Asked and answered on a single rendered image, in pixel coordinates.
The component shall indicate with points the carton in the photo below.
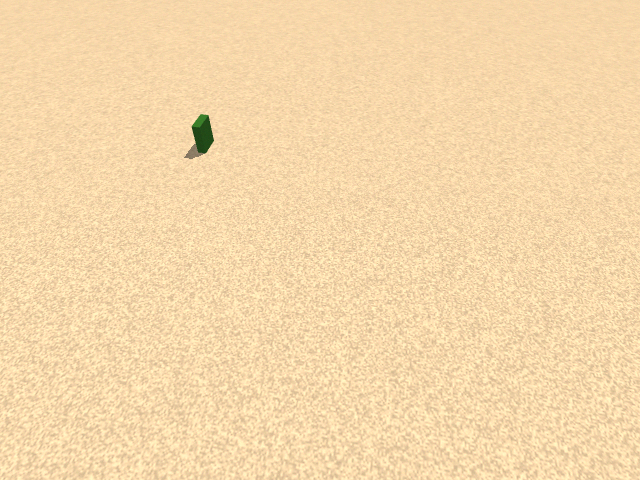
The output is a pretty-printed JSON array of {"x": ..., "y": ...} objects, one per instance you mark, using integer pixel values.
[{"x": 202, "y": 133}]

